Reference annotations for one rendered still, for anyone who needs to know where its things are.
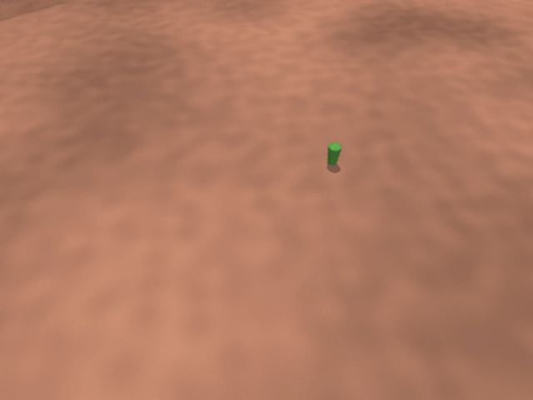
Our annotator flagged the cup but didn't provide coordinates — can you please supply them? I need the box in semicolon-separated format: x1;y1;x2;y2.
327;142;341;166

